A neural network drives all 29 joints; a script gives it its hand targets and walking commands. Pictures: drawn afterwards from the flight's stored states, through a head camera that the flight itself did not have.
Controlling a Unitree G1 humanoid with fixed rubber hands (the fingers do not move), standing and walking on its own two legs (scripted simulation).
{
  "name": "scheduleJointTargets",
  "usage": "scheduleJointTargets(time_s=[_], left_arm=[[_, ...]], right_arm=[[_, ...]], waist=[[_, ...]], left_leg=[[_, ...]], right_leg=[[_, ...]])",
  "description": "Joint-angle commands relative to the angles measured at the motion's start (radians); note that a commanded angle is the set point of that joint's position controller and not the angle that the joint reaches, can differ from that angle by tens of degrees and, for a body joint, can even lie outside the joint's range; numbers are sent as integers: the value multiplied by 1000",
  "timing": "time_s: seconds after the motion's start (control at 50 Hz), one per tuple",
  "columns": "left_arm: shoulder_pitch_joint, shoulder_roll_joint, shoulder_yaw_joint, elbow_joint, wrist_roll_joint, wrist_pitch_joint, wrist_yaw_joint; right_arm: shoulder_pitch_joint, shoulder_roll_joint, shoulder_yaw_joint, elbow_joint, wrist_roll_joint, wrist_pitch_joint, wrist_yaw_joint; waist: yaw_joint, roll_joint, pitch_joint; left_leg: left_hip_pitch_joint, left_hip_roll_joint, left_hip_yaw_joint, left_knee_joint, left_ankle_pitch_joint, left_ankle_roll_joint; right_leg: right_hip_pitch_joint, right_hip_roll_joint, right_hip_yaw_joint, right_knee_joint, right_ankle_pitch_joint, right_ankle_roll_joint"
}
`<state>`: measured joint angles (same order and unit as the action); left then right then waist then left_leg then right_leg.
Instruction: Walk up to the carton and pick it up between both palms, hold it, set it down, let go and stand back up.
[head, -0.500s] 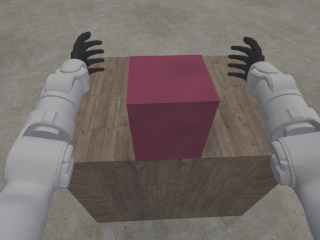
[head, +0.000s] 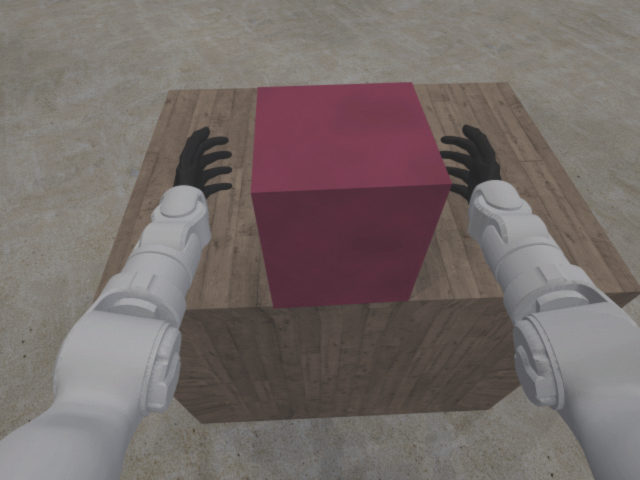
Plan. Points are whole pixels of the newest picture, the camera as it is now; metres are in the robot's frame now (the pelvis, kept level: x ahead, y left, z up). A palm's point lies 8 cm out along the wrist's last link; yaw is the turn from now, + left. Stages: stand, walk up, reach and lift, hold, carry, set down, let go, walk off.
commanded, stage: reach and lift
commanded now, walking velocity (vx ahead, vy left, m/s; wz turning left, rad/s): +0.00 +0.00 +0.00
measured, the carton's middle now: (338, 202) +0.50 +0.01 +0.06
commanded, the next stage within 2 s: none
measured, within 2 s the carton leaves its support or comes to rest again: neither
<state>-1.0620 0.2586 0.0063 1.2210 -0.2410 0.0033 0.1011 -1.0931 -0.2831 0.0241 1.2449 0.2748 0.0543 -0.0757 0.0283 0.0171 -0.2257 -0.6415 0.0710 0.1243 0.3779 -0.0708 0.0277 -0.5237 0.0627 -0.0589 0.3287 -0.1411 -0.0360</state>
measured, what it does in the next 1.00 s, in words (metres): stands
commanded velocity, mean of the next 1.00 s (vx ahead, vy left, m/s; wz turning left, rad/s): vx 0.00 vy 0.00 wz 0.00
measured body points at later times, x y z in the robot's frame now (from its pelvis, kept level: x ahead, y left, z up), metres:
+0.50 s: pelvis +0.00 +0.01 +0.00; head +0.08 +0.02 +0.44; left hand +0.48 +0.20 +0.11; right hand +0.49 -0.15 +0.11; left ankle +0.05 +0.11 -0.74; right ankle -0.01 -0.09 -0.74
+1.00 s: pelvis +0.01 +0.00 +0.01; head +0.09 +0.00 +0.45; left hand +0.48 +0.17 +0.11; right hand +0.50 -0.13 +0.11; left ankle +0.05 +0.11 -0.74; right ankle -0.01 -0.09 -0.74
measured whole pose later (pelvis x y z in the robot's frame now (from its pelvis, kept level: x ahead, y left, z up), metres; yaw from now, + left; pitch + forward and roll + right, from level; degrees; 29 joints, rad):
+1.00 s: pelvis +0.01 +0.00 +0.01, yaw +1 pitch +19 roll -1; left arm -1.04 0.09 0.37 1.17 0.13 -0.08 0.13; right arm -1.05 -0.11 -0.29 1.13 -0.07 0.01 -0.12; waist 0.03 0.01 -0.19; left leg -0.58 0.05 0.12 0.26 -0.02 0.02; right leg -0.47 0.05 -0.06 0.24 -0.11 -0.04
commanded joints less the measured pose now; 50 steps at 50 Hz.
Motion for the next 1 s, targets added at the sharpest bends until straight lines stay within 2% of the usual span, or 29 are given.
scheduleJointTargets(time_s=[0.0, 0.1, 0.2, 0.34, 0.48, 0.68, 0.88, 0.98], left_arm=[[-449, 170, 30, -72, 20, -102, -5], [-514, 173, 8, -79, -4, -136, 13], [-538, 136, -26, -130, -24, -126, 27], [-496, 98, 3, -133, 11, -115, 24], [-475, 26, 80, -155, 98, -126, 32], [-460, -40, 289, -233, 338, -122, 46], [-457, -95, 321, -241, 358, -136, 24], [-453, -128, 358, -252, 398, -149, 4]], right_arm=[[-504, -160, -2, -101, 11, -97, -3], [-554, -162, -2, -115, 17, -117, 13], [-560, -173, -29, -113, -1, -108, 16], [-537, -167, -64, -115, -38, -112, 10], [-521, -93, -113, -165, -96, -116, 0], [-478, 49, -242, -263, -271, -110, -31], [-470, 127, -274, -302, -332, -103, -33], [-456, 182, -311, -321, -384, -104, -30]], waist=[[-13, -38, -621], [18, -2, -651], [3, 38, -725], [-6, 17, -717], [-3, 0, -676], [32, -20, -688], [14, -34, -657], [6, -25, -640]], left_leg=[[532, 3, -154, 106, 242, 26], [583, 9, -148, 100, 223, 7], [689, 18, -152, 128, 276, -19], [702, 16, -160, 137, 337, -24], [701, 4, -160, 113, 358, -18], [657, -36, -126, 38, 374, 7], [659, -43, -119, 12, 349, 14], [655, -51, -119, -6, 350, 15]], right_leg=[[33, -51, 68, 24, 356, 90], [-56, -43, 46, 7, 240, 80], [-154, -35, 30, -14, 219, 65], [-146, -30, 29, -32, 254, 60], [-115, -31, 23, -55, 264, 60], [41, -24, 26, -58, 378, 69], [96, -23, 25, -62, 409, 66], [133, -24, 21, -64, 447, 65]])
